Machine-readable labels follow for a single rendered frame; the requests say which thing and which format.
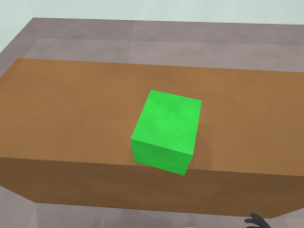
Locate pedestal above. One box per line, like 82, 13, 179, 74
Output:
0, 58, 304, 219

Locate carton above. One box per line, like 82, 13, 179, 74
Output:
130, 89, 202, 176

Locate robot right hand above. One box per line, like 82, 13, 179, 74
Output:
244, 213, 271, 228

